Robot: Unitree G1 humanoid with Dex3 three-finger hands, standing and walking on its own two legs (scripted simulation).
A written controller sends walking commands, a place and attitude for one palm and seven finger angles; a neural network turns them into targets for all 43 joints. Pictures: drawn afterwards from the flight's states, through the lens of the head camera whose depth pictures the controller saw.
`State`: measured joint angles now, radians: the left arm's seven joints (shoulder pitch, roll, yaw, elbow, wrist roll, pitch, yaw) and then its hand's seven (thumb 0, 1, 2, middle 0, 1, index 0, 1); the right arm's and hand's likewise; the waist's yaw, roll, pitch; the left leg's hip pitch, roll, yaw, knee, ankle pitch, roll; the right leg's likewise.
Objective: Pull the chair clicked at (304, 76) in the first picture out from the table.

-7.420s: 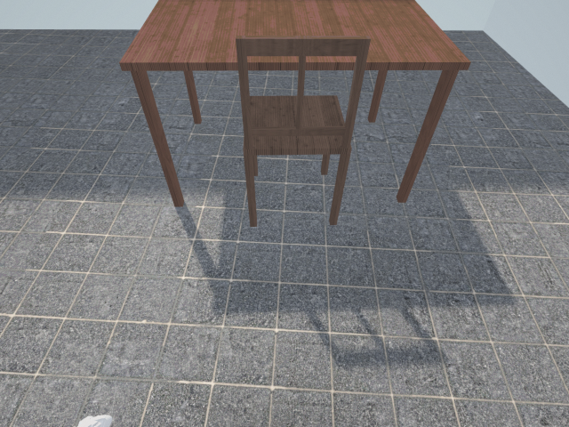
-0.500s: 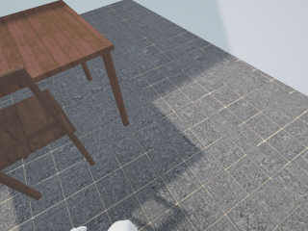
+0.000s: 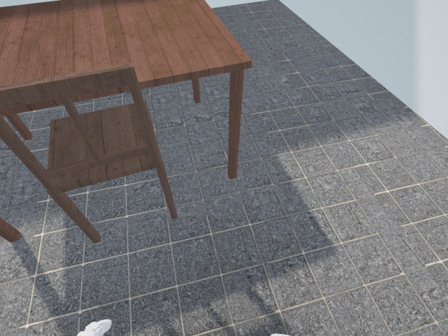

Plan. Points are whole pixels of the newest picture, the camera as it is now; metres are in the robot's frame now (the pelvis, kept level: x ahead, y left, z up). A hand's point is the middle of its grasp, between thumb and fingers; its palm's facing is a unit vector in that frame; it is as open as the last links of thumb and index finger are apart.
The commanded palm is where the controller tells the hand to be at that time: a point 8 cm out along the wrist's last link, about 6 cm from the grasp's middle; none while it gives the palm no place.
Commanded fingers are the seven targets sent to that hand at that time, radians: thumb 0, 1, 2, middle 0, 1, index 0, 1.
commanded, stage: turn to face it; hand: left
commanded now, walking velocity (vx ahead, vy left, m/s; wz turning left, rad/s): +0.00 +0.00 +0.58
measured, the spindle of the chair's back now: (83, 130) +0.67 +0.46 -0.10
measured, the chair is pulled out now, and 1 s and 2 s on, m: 0.00 0.00 0.00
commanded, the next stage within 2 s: take the last steps up to it in 0.44 s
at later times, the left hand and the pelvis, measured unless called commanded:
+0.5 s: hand out of the picture -0.05 +0.21 -0.18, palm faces +0.32 -0.92 -0.25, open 7.4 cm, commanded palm none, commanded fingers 0.00 0.90 0.90 -0.20 -0.30 -0.20 -0.30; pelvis -0.02 +0.00 -0.01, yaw +16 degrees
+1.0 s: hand out of the picture -0.05 +0.15 -0.16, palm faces +0.41 -0.89 -0.20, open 7.4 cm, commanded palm none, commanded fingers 0.00 0.90 0.90 -0.20 -0.30 -0.20 -0.30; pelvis +0.02 +0.00 +0.01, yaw +20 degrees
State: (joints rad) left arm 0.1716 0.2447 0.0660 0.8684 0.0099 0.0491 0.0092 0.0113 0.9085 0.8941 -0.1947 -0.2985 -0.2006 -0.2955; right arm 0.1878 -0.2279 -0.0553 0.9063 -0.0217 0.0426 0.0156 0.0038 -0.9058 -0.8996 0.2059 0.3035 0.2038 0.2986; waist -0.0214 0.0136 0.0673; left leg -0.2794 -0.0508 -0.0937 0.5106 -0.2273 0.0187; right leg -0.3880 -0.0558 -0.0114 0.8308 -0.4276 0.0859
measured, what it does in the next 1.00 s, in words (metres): steps on the spot, turning left: right foot, then left foot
